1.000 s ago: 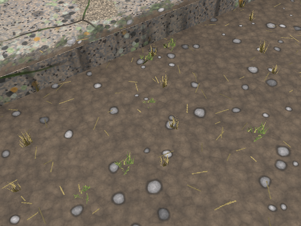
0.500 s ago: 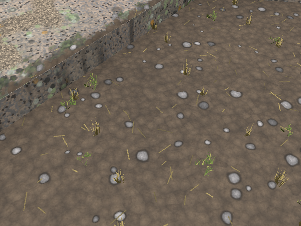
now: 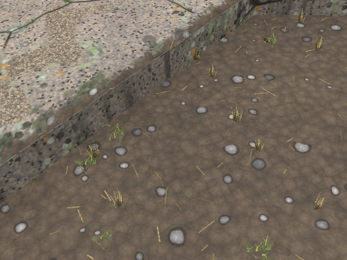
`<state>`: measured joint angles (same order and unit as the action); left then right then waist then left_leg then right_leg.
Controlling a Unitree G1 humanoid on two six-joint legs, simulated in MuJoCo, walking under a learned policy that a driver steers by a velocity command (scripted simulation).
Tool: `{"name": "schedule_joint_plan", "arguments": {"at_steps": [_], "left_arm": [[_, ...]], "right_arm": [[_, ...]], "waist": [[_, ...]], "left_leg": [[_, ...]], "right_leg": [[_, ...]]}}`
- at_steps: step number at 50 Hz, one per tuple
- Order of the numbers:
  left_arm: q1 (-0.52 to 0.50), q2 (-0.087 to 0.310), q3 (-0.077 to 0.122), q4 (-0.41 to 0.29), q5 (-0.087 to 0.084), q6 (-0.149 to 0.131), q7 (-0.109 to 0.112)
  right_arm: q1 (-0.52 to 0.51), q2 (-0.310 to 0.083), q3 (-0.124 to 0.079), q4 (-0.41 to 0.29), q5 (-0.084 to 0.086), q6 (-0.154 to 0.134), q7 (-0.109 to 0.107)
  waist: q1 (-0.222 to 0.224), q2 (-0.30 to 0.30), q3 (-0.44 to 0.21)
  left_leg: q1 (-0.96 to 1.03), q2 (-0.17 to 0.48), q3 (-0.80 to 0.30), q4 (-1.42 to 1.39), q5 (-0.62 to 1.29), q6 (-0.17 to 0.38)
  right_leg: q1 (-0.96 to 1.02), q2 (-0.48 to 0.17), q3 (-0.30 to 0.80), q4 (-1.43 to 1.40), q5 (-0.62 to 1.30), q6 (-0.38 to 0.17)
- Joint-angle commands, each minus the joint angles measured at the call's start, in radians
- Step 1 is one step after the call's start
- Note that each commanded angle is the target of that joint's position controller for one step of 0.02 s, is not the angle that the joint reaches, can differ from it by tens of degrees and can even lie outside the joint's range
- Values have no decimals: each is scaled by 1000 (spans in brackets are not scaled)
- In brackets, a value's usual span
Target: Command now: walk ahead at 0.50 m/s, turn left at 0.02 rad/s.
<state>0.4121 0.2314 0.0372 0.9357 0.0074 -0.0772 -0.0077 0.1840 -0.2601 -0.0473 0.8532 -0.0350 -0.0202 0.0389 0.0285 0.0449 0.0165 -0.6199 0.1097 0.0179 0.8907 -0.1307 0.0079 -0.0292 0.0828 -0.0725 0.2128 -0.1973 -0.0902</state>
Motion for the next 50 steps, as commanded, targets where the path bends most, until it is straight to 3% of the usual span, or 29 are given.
{"name": "schedule_joint_plan", "arguments": {"at_steps": [1, 6, 8, 10, 11, 12, 13, 14, 15, 16, 17, 18, 19, 22, 25, 28, 33, 36, 37, 38, 39, 40, 41, 42, 43, 44, 46, 50], "left_arm": [[4, 125, 23, -31, 2, -17, 2], [55, 129, 23, 16, 17, -17, 17], [36, 139, 24, 24, 20, -15, 25], [18, 164, 28, 28, 25, -7, 31], [9, 171, 29, 24, 23, 2, 32], [2, 160, 22, -5, 19, 1, 34], [62, 75, 7, -54, -3, -6, 15], [-20, 144, 24, -62, 17, -14, 13], [-88, 140, 23, -93, 10, -25, 7], [-118, 131, 18, -100, 10, -35, 7], [-129, 120, 18, -102, 17, -28, 7], [-117, 112, 16, -107, 31, -9, 7], [-111, 102, 14, -109, 40, 9, 4], [-162, 86, 11, -136, 43, 37, -3], [-304, 93, 11, -188, 39, 42, -5], [-401, 90, 6, -224, 33, 39, -10], [-523, 99, -4, -283, 23, 24, -16], [-449, 132, 3, -281, 17, 10, -11], [-362, 154, 12, -256, 15, 4, -4], [-233, 181, 25, -220, 18, -7, 8], [-86, 246, 42, -207, 38, -17, 25], [-35, 333, 61, -212, 60, -8, 33], [-75, 292, 64, -204, 42, 8, 27], [-143, 193, 43, -216, 34, 10, 20], [-186, 135, 27, -211, 30, 7, 13], [-191, 115, 19, -199, 32, 1, 11], [-159, 114, 16, -161, 24, -16, 6], [-102, 139, 26, -115, 7, -39, -5]], "right_arm": [[-93, -24, 5, -75, 6, -10, 3], [-191, -34, 10, -111, 11, -16, 5], [-170, -41, 5, -110, 7, -20, 2], [-51, -62, -10, -76, 2, -25, -6], [93, -81, -24, -30, -5, -32, -11], [261, -151, -50, 11, -22, -37, -20], [298, -268, -84, 9, -17, -30, -28], [247, -236, -77, 12, 30, -20, -20], [170, -210, -72, -1, 34, -16, -23], [133, -154, -59, -4, 28, -18, -24], [109, -129, -52, -2, 28, -21, -28], [93, -104, -44, 2, 34, -25, -32], [98, -106, -42, 4, 36, -32, -33], [140, -143, -53, 12, 39, -44, -34], [198, -148, -56, 18, 38, -40, -34], [249, -150, -58, 22, 36, -38, -35], [307, -158, -61, 21, 20, -32, -46], [249, -183, -69, -3, 15, -33, -56], [217, -192, -70, -13, 16, -35, -54], [197, -196, -70, -17, 22, -42, -46], [200, -146, -56, -38, 35, -51, -35], [307, -36, -33, -64, 65, -52, -37], [334, -111, -37, -44, 33, -41, -44], [272, -130, -40, -29, 17, -33, -41], [212, -115, -36, -35, 12, -33, -30], [189, -98, -33, -39, 8, -30, -23], [185, -82, -28, -41, -5, -13, -9], [87, -72, -20, -73, -8, -9, 4]], "waist": [[-7, -105, 68], [17, -101, 99], [-4, -104, 85], [-57, -122, 2], [-118, -104, -76], [-180, -46, -176], [-131, 199, -269], [-126, 90, -278], [-97, 41, -135], [-75, -43, -63], [-44, -62, -14], [-13, -47, -11], [-3, -34, -19], [-5, -20, -5], [-48, -8, 36], [-89, 5, 30], [-131, 24, 30], [-74, 44, 18], [-34, 44, -15], [32, 1, -82], [88, -90, -211], [43, -305, -331], [8, -270, -300], [-4, -130, -142], [-9, -73, -58], [-20, -104, -23], [-38, -160, -12], [-39, -145, -5]], "left_leg": [[-32, -10, 25, -128, 97, -4], [-1, -54, 41, -265, 94, 60], [57, -88, 67, -300, 27, 98], [212, -160, 110, -322, -62, 143], [385, -194, 116, -386, -42, 170], [644, -65, -66, -405, -88, 227], [916, 217, -612, -496, -113, 390], [914, 225, -751, -596, -82, 391], [792, 203, -588, -600, -34, 367], [674, 165, -494, -621, 70, 334], [580, 119, -423, -636, 151, 303], [512, 78, -364, -654, 198, 281], [482, 60, -339, -663, 222, 276], [436, 21, -301, -699, 206, 279], [453, 3, -314, -723, 155, 254], [521, -7, -324, -699, 186, 226], [623, 8, -366, -613, 326, 215], [592, 17, -400, -540, 399, 171], [556, 1, -399, -472, 476, 149], [513, -51, -365, -317, 501, 125], [404, -117, -301, -71, 328, 100], [110, -265, -168, 206, -333, 65], [3, -209, -148, 321, -395, 76], [-6, -154, -151, 346, -295, 76], [17, -127, -140, 301, -227, 70], [42, -106, -134, 258, -204, 63], [88, -101, -122, 216, -189, 49], [13, -91, -108, 124, -114, 30]], "right_leg": [[-24, -260, 122, -103, 330, -112], [90, -309, 44, -82, 417, -84], [139, -320, 4, -3, 608, -65], [168, -315, -39, 212, 906, -44], [121, -290, -75, 415, 903, -24], [-84, -263, -93, 693, 648, 0], [-493, -49, -95, 1097, -90, 54], [-616, -43, 109, 1190, -265, 46], [-670, -102, 125, 1167, -186, 40], [-643, -139, 120, 1092, -125, 43], [-599, -161, 120, 1025, -113, 53], [-541, -177, 123, 971, -109, 69], [-509, -178, 119, 935, -113, 84], [-532, -178, 90, 831, -64, 124], [-613, -181, 82, 684, 58, 151], [-637, -162, 87, 564, 158, 154], [-625, -115, 87, 427, 160, 136], [-445, -88, 103, 318, 89, 102], [-308, -62, 95, 291, 48, 85], [-125, -65, 94, 229, 63, 61], [100, -233, 255, 195, -90, 15], [357, -513, 676, 127, -184, -90], [277, -530, 872, 54, -322, -137], [128, -476, 722, 33, -349, -120], [16, -413, 568, 17, -227, -100], [-45, -365, 455, 2, -95, -79], [-98, -314, 332, -13, 95, -66], [-73, -317, 242, -53, 227, -97]]}}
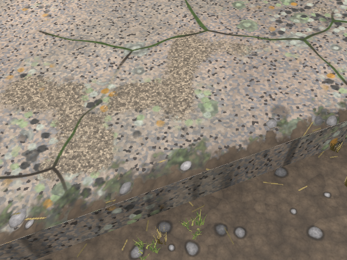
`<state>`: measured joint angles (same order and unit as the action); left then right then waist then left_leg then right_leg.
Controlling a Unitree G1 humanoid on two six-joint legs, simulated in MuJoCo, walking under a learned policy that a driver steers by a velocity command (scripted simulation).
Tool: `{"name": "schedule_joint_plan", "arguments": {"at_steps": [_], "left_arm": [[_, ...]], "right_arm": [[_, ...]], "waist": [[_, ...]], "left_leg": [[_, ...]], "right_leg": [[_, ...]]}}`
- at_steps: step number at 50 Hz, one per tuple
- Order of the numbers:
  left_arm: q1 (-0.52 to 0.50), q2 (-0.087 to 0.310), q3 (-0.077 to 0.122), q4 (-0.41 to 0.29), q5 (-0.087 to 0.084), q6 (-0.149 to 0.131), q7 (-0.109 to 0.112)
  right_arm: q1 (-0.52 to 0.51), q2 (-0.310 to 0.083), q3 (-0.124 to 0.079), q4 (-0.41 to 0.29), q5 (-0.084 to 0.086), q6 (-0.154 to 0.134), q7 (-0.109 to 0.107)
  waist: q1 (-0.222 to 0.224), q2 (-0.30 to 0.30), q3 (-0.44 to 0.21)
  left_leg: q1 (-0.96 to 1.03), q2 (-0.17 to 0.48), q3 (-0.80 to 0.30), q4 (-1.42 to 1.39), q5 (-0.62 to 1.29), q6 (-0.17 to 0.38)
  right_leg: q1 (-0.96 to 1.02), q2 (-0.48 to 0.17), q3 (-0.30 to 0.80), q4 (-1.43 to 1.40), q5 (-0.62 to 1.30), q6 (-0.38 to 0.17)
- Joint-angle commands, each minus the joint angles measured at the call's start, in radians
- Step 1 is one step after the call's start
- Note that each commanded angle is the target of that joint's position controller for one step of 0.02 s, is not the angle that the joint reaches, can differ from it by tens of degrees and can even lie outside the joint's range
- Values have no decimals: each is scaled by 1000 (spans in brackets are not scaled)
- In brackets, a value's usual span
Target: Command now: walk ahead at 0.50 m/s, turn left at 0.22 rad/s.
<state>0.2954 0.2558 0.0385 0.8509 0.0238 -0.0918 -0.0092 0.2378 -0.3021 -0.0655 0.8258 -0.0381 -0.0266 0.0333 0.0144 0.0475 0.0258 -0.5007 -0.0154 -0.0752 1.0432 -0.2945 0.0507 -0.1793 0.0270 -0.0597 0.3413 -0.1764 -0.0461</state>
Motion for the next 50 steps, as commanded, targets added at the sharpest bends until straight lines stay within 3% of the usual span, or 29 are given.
{"name": "schedule_joint_plan", "arguments": {"at_steps": [1, 5, 9, 11, 12, 13, 14, 15, 16, 17, 18, 20, 22, 25, 29, 32, 35, 36, 37, 38, 39, 40, 41, 42, 44, 45, 48, 49, 50], "left_arm": [[26, 113, 25, -19, -9, -22, -4], [61, 120, 27, 17, -14, -14, -9], [126, 155, 37, 61, -13, -9, -7], [127, 163, 39, 78, -12, -1, -3], [126, 159, 37, 87, -17, 4, -1], [132, 131, 25, 87, -17, 5, 1], [120, 72, 3, 38, -32, 1, -1], [184, 41, 0, 26, -32, 2, 1], [116, 135, 27, 43, -5, 15, 7], [78, 111, 23, 36, -7, 12, -1], [61, 87, 18, 42, -10, 14, -6], [79, 64, 14, 62, 10, 34, -11], [61, 48, 13, 61, 15, 43, -19], [-49, 42, 14, 31, 19, 47, -27], [-216, 19, -2, -21, 13, 43, -26], [-266, 15, -10, -32, 5, 42, -14], [-255, 40, -6, -36, 3, 32, -3], [-205, 48, -1, -22, 5, 25, 2], [-66, 40, 3, 29, 10, 20, 12], [65, 78, 17, 74, 23, 9, 22], [189, 188, 42, 91, 43, 3, 32], [201, 259, 66, 113, 14, 23, 23], [112, 192, 56, 92, -13, 32, 12], [4, 113, 35, 67, -20, 36, 6], [-69, 41, 10, 62, -15, 35, 9], [-56, 28, 5, 79, -13, 28, 14], [51, 46, 11, 132, -10, 6, 9], [83, 56, 12, 145, -5, 3, 9], [179, 42, 13, 181, 1, 2, 8]], "right_arm": [[-12, -25, 4, -61, -4, -4, 13], [-174, 6, 33, -103, 2, -14, 27], [-239, -16, 36, -118, 6, -23, 14], [-200, -28, 30, -106, -1, -31, 4], [-112, -36, 23, -73, -9, -39, -4], [35, -68, 9, -19, -22, -51, -15], [197, -157, -14, 4, -42, -56, -31], [226, -239, -38, 22, -17, -44, -34], [159, -173, -25, 20, 17, -37, -30], [79, -114, -9, 10, 23, -39, -26], [36, -71, 2, 9, 21, -45, -23], [14, -34, 14, 26, 24, -58, -28], [49, -47, 11, 54, 29, -75, -30], [98, -47, 11, 93, 37, -80, -33], [143, -50, 14, 126, 27, -74, -35], [173, -58, 13, 147, 21, -74, -38], [152, -67, 13, 153, 20, -70, -43], [138, -74, 11, 153, 19, -67, -45], [128, -64, 14, 156, 21, -61, -46], [117, -49, 22, 143, 27, -61, -46], [134, 3, 38, 105, 38, -65, -47], [256, 25, 34, 132, 41, -53, -46], [226, -17, 21, 157, 8, -37, -49], [159, -7, 21, 137, -2, -39, -38], [98, 9, 19, 114, -4, -36, -25], [112, 26, 23, 118, -9, -27, -19], [107, 53, 21, 113, -7, -8, -18], [65, 68, 23, 93, -10, -3, -18], [36, 111, 30, 84, -2, 9, -34]], "waist": [[-20, -143, -2], [10, -148, 27], [27, -146, 30], [0, -138, 14], [-43, -112, -30], [-94, -72, -125], [-155, 65, -251], [-117, 244, -290], [-97, 79, -176], [-63, 50, -83], [-40, 30, -42], [2, 36, -17], [13, 22, -31], [1, 24, 3], [-27, 14, 41], [-41, 33, 28], [-18, 33, 10], [6, 30, -12], [64, 18, -73], [109, -31, -137], [123, -192, -214], [64, -346, -286], [37, -155, -205], [13, -111, -81], [-30, -108, 21], [-43, -115, 21], [-47, -81, -12], [-33, -102, -5], [3, -171, -25]], "left_leg": [[-125, 44, -3, -77, 80, -21], [-34, 69, 96, -338, 209, -37], [33, 55, 132, -459, 174, -8], [112, 26, 149, -519, 129, 22], [235, -1, 160, -589, 138, 40], [443, 18, 126, -609, 139, 69], [702, 268, -167, -652, 19, 139], [796, 451, -535, -774, 35, 237], [701, 393, -458, -774, 2, 218], [588, 345, -337, -797, 55, 196], [508, 297, -249, -832, 130, 168], [417, 242, -141, -869, 286, 139], [412, 229, -86, -878, 415, 147], [416, 218, -36, -913, 417, 160], [411, 182, 30, -907, 507, 141], [448, 189, 48, -864, 606, 123], [507, 220, 37, -778, 752, 110], [524, 221, 38, -704, 859, 102], [514, 190, 67, -554, 898, 92], [415, 141, 91, -374, 773, 69], [173, 42, 158, -53, 355, 31], [-38, -87, 115, 209, -248, 18], [-95, -11, 23, 326, -200, 31], [-129, 29, 36, 330, -112, 29], [-101, 79, 52, 267, -11, 14], [-70, 84, 61, 271, 25, 3], [-166, 80, 88, 420, 48, -20], [-232, 80, 103, 481, 39, -26], [-363, 44, 152, 779, -62, -19]], "right_leg": [[78, -256, 206, -198, 198, -142], [31, -209, 108, -219, 210, -121], [106, -256, 117, -168, 307, -114], [144, -264, 107, -79, 458, -102], [143, -236, 71, 46, 571, -85], [73, -190, 36, 226, 555, -64], [-155, -123, -20, 521, 248, -27], [-406, 16, -15, 763, -345, -13], [-470, -49, 79, 817, -309, -27], [-467, -86, 88, 793, -224, -31], [-430, -113, 87, 747, -170, -27], [-355, -129, 77, 710, -124, -3], [-347, -123, 61, 704, -83, 15], [-422, -139, 42, 641, 0, 37], [-405, -117, 6, 424, 102, 49], [-327, -80, -14, 300, 116, 27], [-264, -56, -8, 238, 54, -18], [-205, -34, -17, 207, 20, -37], [-64, -3, -41, 147, 43, -56], [122, -41, 0, 97, 109, -72], [332, -296, 307, 51, 220, -134], [427, -436, 597, -18, 339, -246], [319, -389, 539, -29, 43, -238], [160, -345, 450, -89, -130, -215], [-12, -263, 333, -189, -154, -163], [-48, -235, 280, -197, -73, -155], [-25, -233, 225, -160, 89, -189], [-10, -232, 222, -163, 65, -195], [40, -255, 271, -153, -18, -240]]}}
Over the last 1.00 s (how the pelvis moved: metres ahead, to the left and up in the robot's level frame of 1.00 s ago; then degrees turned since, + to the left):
0.54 0.09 0.00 28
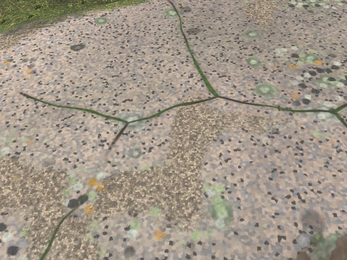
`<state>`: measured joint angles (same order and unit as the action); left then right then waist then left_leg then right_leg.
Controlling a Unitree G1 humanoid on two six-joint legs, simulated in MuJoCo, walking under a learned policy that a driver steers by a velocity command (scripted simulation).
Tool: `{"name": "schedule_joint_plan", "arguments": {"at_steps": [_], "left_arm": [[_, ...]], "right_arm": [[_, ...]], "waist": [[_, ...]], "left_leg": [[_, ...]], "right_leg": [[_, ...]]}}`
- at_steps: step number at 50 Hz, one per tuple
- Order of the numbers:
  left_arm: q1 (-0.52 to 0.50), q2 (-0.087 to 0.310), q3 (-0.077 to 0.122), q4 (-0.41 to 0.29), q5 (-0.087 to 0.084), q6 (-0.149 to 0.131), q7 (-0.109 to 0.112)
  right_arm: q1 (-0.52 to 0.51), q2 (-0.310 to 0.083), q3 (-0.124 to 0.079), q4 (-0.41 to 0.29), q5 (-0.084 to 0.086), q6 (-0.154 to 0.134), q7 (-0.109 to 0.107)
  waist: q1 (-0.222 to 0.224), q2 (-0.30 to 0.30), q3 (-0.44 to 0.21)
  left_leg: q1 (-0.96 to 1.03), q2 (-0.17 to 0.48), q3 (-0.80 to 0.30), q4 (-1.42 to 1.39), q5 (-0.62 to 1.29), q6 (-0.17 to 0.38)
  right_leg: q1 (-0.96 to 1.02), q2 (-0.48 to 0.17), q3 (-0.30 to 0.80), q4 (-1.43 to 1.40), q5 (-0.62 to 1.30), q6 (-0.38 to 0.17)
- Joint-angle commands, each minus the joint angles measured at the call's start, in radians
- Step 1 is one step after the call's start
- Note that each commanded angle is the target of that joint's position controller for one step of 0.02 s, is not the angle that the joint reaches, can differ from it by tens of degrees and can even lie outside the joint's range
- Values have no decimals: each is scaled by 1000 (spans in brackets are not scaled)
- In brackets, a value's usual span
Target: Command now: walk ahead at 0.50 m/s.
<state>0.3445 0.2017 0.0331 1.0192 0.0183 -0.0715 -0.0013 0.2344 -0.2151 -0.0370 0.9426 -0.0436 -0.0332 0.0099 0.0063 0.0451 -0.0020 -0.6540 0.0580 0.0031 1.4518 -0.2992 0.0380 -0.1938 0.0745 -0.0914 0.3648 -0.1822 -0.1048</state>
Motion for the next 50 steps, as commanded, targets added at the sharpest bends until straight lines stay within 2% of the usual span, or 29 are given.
{"name": "schedule_joint_plan", "arguments": {"at_steps": [1, 5, 7, 10, 11, 13, 14, 15, 16, 17, 18, 19, 20, 21, 22, 23, 25, 27, 28, 29, 31, 34, 38, 43, 44, 45, 46, 47, 50], "left_arm": [[156, 95, 15, 23, 3, -17, -2], [247, 72, -10, 67, 13, -23, 11], [264, 79, -18, 83, 18, -30, 14], [259, 72, -30, 105, 0, -24, 27], [262, 59, -32, 107, -15, -14, 57], [258, 82, -24, 83, -37, 5, 75], [224, 87, -23, 53, -37, 11, 65], [190, 126, -14, 27, -36, 10, 53], [190, 176, -1, 8, -27, 4, 33], [152, 236, 28, -6, -39, -7, 17], [85, 230, 41, -42, -41, -29, 6], [1, 116, 45, -148, -44, -48, -33], [40, 51, 45, -179, 1, -51, -52], [11, 15, 43, -218, 11, -35, -52], [-51, -15, 34, -249, 25, -13, -38], [-76, -50, 24, -289, 31, -2, -19], [-47, -91, 9, -322, 12, 41, 1], [-73, -110, -4, -366, -4, 53, 16], [-99, -84, -4, -382, 8, 52, 20], [-114, -10, 12, -398, 4, 54, 15], [-201, 68, 43, -409, 8, 54, -7], [-241, 42, 39, -398, -3, 56, -45], [-368, 4, 30, -408, 4, 56, -77], [-205, 108, 77, -374, 8, 68, -56], [-99, 128, 91, -342, 14, 57, -43], [16, 162, 109, -316, 25, 49, -30], [-9, 261, 128, -336, 35, 47, -28], [22, 293, 137, -367, 19, 58, -29], [-62, 171, 99, -350, -1, 37, -10]], "right_arm": [[-22, 31, 6, -71, 8, 23, -23], [-288, 79, 51, -249, 2, 12, -35], [-338, 102, 71, -313, 12, 7, -39], [-481, 149, 117, -444, 8, 7, -35], [-512, 145, 120, -482, -1, 9, -25], [-512, 143, 128, -501, 8, 24, -21], [-400, 136, 122, -454, 24, 33, -20], [-301, 125, 113, -415, 31, 36, -22], [-170, 66, 82, -374, 48, 32, -25], [-6, 22, 50, -336, 49, 18, -26], [162, -87, 3, -288, 11, 2, -24], [228, -234, -37, -241, 9, 10, -40], [114, -227, -47, -234, 23, 25, -43], [-15, -152, -33, -219, 35, 25, -37], [-68, -50, -14, -174, 34, 16, -35], [-64, 31, 3, -134, 14, -6, -31], [-47, 124, 21, -59, -16, -41, -24], [-10, 85, 8, -2, -17, -64, -3], [-21, 78, 5, 1, -9, -74, 7], [-46, 19, -8, -33, -1, -78, 13], [-37, -19, -14, -67, 21, -93, -10], [59, -74, -30, -83, 27, -109, -33], [185, -104, -44, -98, 26, -81, -47], [220, -189, -74, -123, 33, -18, -51], [200, -197, -76, -135, 38, -12, -47], [178, -191, -79, -157, 39, -14, -48], [165, -58, -54, -236, 44, -16, -36], [68, -117, -63, -306, 37, -35, -25], [-21, -126, -51, -316, 33, -75, -23]], "waist": [[14, -143, 28], [40, -61, 122], [39, -98, 116], [26, -55, 134], [31, -64, 143], [45, -90, 76], [12, -69, -3], [-32, -121, -99], [-92, -186, -204], [-198, -258, -307], [-273, -169, -409], [-255, 229, -420], [-145, 220, -423], [-59, 112, -229], [-33, 4, -30], [-1, -57, 52], [74, -7, 68], [102, 44, 86], [121, 9, 98], [120, -10, 110], [67, -2, 52], [23, -10, 6], [-58, 47, 28], [24, 117, -37], [85, 98, -75], [148, 54, -132], [72, -145, -161], [109, -117, -251], [26, 43, -28]], "left_leg": [[-381, -13, 54, 505, -97, 2], [-815, 23, 13, 712, -190, 31], [-954, 18, 5, 856, -268, 52], [-871, 39, 70, 618, -257, 56], [-779, 54, 26, 514, -252, 52], [-451, 41, 84, 209, -249, 64], [-241, 1, 169, 77, -237, 77], [-21, -60, 205, -1, -244, 92], [149, -114, 200, -69, -261, 94], [300, -127, 126, -207, -239, 112], [486, 4, -151, -353, -391, 152], [610, 265, -778, -854, -387, 216], [580, 326, -1100, -1084, -437, 221], [428, 321, -963, -1045, -602, 214], [266, 299, -791, -976, -663, 189], [132, 291, -642, -958, -554, 160], [67, 254, -384, -961, -319, 89], [154, 236, -246, -1034, -232, 56], [113, 216, -153, -1087, -126, 20], [97, 191, -44, -1172, -58, 24], [186, 155, 112, -1245, 194, 39], [450, 124, 210, -1268, 351, 62], [755, 149, 272, -1251, 645, 48], [874, 225, 287, -887, 1159, 55], [798, 217, 286, -714, 1070, 55], [576, 199, 272, -474, 803, 40], [103, 40, 238, -163, -50, -15], [-82, -107, 24, 60, -225, -48], [-76, 40, -63, -126, 3, -40]], "right_leg": [[90, -320, 336, -175, -157, -192], [153, -363, 432, -178, -319, -171], [185, -378, 449, -168, -318, -164], [35, -288, 368, -251, -279, -108], [-17, -298, 401, -312, -121, -131], [-6, -298, 309, -427, 319, -140], [10, -249, 178, -365, 620, -121], [5, -244, 124, -246, 1103, -111], [66, -267, 141, -87, 1477, -109], [130, -288, 138, 154, 1666, -89], [19, -241, 131, 510, 1445, -56], [-339, 7, 151, 926, 270, 1], [-496, 26, 329, 1265, 29, -7], [-600, -34, 282, 1355, 43, -14], [-662, -75, 214, 1354, 64, -26], [-685, -78, 192, 1404, 28, -34], [-693, -75, 221, 1454, -27, -44], [-836, -70, 235, 1473, -54, -46], [-796, -77, 248, 1383, 19, -44], [-718, -63, 191, 1173, 79, -23], [-567, -52, 108, 900, 235, 17], [-517, -80, 22, 622, 273, 19], [-452, -40, -68, 299, 182, -2], [-227, 50, -106, 194, -90, -82], [-84, 65, -76, 113, -92, -101], [153, 1, 47, 93, -127, -125], [455, -274, 506, 108, -146, -247], [503, -395, 927, -65, -114, -372], [217, -302, 547, -111, 237, -250]]}}
Over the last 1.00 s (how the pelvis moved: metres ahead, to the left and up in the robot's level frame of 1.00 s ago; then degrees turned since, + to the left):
0.47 0.01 0.00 1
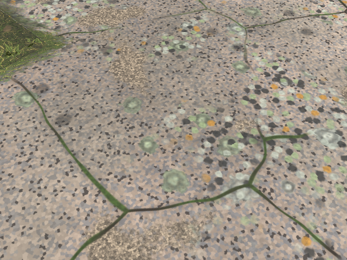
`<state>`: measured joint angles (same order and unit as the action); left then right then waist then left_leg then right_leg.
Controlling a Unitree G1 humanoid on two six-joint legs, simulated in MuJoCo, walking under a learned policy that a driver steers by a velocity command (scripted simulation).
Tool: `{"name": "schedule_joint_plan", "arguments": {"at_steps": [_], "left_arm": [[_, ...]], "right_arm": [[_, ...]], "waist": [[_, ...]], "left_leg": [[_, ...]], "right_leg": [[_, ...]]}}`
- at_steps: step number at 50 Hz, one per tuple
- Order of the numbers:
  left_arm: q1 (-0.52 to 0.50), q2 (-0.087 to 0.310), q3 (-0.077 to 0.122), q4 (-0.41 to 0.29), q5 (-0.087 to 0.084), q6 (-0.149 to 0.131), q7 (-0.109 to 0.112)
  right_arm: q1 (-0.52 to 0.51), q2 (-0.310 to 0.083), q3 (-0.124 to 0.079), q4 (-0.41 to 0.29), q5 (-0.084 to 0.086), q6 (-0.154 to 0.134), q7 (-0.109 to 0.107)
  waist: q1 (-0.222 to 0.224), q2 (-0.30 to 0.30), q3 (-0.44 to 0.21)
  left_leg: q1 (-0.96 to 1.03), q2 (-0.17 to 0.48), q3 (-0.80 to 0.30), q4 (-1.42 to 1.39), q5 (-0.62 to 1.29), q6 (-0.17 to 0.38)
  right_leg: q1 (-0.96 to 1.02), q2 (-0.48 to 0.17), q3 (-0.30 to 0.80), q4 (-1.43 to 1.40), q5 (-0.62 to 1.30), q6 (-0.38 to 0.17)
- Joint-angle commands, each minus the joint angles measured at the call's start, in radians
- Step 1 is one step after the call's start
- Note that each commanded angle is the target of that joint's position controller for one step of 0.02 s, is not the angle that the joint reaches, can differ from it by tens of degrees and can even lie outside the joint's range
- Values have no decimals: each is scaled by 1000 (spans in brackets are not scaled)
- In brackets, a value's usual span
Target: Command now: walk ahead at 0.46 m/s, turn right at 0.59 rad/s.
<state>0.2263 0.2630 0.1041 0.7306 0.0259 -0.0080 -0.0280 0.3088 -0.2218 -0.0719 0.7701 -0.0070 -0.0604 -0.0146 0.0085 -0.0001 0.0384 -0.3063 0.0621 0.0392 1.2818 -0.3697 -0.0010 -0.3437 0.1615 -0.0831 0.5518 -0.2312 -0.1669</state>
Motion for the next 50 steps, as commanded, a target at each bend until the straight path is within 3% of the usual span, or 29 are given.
{"name": "schedule_joint_plan", "arguments": {"at_steps": [1, 3, 6, 10, 14, 16, 17, 18, 19, 20, 21, 22, 23, 24, 25, 27, 32, 35, 36, 37, 38, 39, 40, 42, 44, 46, 50], "left_arm": [[39, 87, 16, -61, -15, -38, 25], [56, 86, 0, -48, -20, -57, 27], [116, 132, 3, -17, -17, -59, 31], [186, 127, -7, 10, -27, -39, 41], [216, 127, -13, 23, -11, -26, 50], [175, 133, -14, 11, -2, -25, 53], [142, 142, -12, 2, -6, -29, 53], [110, 147, -11, -3, -17, -34, 48], [123, 114, -20, -25, -27, -45, 42], [278, 36, -32, -19, -55, -40, 48], [348, 85, -25, 19, -14, -23, 56], [359, 91, -28, 49, -20, -1, 54], [255, 106, -31, 46, 1, 18, 50], [161, 93, -33, 25, 1, 33, 40], [162, 75, -39, 28, -1, 49, 31], [180, 52, -51, 43, -8, 65, 27], [138, 50, -64, 57, -4, 68, 32], [154, 42, -71, 75, 4, 48, 31], [143, 56, -74, 66, 15, 37, 35], [111, 97, -69, 51, 17, 27, 44], [63, 72, -78, 58, 1, 20, 47], [5, 38, -91, 56, -1, 10, 50], [-3, 38, -91, 66, -1, 1, 53], [32, 53, -86, 87, -11, -10, 56], [84, 50, -80, 105, -15, -5, 55], [127, 38, -80, 128, -10, 0, 55], [144, 36, -77, 159, -11, -7, 58]], "right_arm": [[-78, -125, -15, -144, -24, -31, -2], [-39, -121, -12, -131, -40, 11, 1], [-89, -82, 13, -154, -41, 37, 5], [-235, -75, 33, -196, -31, 47, 5], [-288, -78, 41, -205, -15, 36, 4], [-217, -101, 32, -185, -21, 21, 1], [-146, -120, 23, -162, -21, 14, -4], [-52, -127, 17, -129, -23, 0, -8], [39, -169, 10, -113, -27, -19, -14], [55, -220, 6, -127, -32, -16, -11], [81, -166, 22, -122, 5, -1, 6], [-13, -156, 18, -131, 17, 9, 0], [-109, -67, 42, -158, 13, 19, -5], [-154, -31, 60, -155, 5, 26, -10], [-159, -54, 58, -138, -6, 35, -14], [-131, -97, 43, -103, -22, 40, -17], [-73, -131, 24, -69, -14, 56, -4], [-77, -131, 19, -61, -3, 79, -6], [-74, -119, 20, -60, -3, 80, -4], [-74, -88, 27, -71, 8, 79, 0], [-82, -70, 29, -59, 16, 75, 8], [-72, -55, 33, -41, 5, 69, 14], [-49, -53, 34, -21, -5, 63, 18], [-22, -93, 26, 3, -16, 50, 18], [-16, -115, 24, 27, -11, 44, 14], [-36, -99, 29, 41, -8, 47, 9], [-40, -85, 33, 74, -5, 46, 2]], "waist": [[-6, 79, -49], [-34, 56, -50], [-25, -8, -62], [39, -72, -76], [76, -90, -85], [37, -91, -91], [-1, -97, -95], [-60, -67, -109], [-82, 10, -189], [-18, 242, -327], [7, 152, -394], [33, 188, -376], [30, 82, -256], [27, 82, -159], [38, 107, -113], [42, 138, -89], [12, 165, -88], [35, 120, -43], [33, 72, -21], [11, -41, -3], [-16, -124, 30], [-48, -133, 43], [-62, -129, 32], [-62, -102, -3], [-35, -23, 11], [-12, 22, 27], [-10, 25, -5]], "left_leg": [[-377, 43, -99, 7, 69, -20], [-321, 45, -85, -57, 44, -54], [-337, 20, -46, -176, 123, -63], [-335, -19, -13, -407, 272, -43], [-283, -47, -10, -570, 332, -15], [-158, -64, -30, -652, 296, 18], [-65, -79, -30, -715, 296, 38], [57, -77, -19, -840, 428, 56], [269, 64, -131, -807, 821, 89], [479, 375, -433, -744, 1472, 268], [444, 384, -518, -745, 1552, 309], [361, 385, -549, -834, 1098, 354], [210, 288, -469, -921, 712, 297], [101, 214, -364, -978, 506, 234], [16, 160, -282, -1015, 412, 198], [-37, 97, -199, -1042, 288, 162], [-18, 117, -250, -1073, -1, 176], [-149, 97, -241, -1085, -175, 111], [-178, 82, -229, -1061, -180, 69], [-167, 18, -163, -991, -127, 26], [-6, -50, -81, -899, 41, 14], [112, -49, -84, -873, 142, 19], [170, -39, -94, -885, 192, 24], [200, -4, -127, -909, 212, 37], [106, 26, -171, -954, 119, 59], [33, 35, -194, -999, 54, 63], [75, 22, -175, -986, 126, 60]], "right_leg": [[296, -350, 470, -293, 462, -166], [222, -313, 382, -272, 731, -141], [191, -249, 304, -220, 938, -88], [230, -192, 275, -174, 907, 5], [312, -218, 306, -120, 858, 29], [295, -238, 339, -64, 832, 46], [280, -236, 351, -10, 857, 60], [263, -201, 330, 93, 817, 80], [160, -140, 310, 270, 535, 105], [-20, 27, 207, 596, -355, 149], [-24, 11, 256, 684, -434, 156], [-63, -23, 249, 755, -374, 173], [-58, -67, 226, 697, -316, 181], [-41, -84, 216, 601, -296, 189], [14, -87, 181, 532, -281, 198], [87, -88, 127, 371, -261, 189], [141, -105, 88, 110, -198, 142], [267, -114, 86, -89, -62, 84], [266, -171, 167, -157, -70, 61], [174, -281, 334, -254, -231, 25], [-24, -346, 414, -343, -372, 12], [-104, -330, 389, -366, -375, 47], [-112, -296, 341, -347, -325, 80], [-62, -247, 278, -299, -223, 110], [24, -211, 234, -238, -146, 104], [92, -201, 214, -201, -91, 92], [116, -217, 222, -211, -37, 88]]}}
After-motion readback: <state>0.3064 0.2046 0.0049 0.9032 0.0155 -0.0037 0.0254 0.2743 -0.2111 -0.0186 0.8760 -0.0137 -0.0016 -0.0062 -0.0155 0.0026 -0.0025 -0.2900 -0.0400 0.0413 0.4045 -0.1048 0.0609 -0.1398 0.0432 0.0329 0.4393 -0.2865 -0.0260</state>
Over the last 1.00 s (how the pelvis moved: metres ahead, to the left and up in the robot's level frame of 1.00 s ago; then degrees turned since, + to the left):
0.55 -0.02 0.17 -28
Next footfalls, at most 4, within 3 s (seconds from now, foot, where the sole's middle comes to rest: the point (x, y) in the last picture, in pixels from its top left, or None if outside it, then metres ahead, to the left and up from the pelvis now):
0.38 left None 0.37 0.10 -0.76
0.72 right None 0.23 -0.06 -0.76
1.78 left None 0.45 0.12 -0.76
2.16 right None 0.47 -0.08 -0.76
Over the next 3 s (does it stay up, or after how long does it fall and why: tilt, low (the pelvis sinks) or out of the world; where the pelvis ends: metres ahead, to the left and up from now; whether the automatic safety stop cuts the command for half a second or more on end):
stays up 0.54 -0.03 0.00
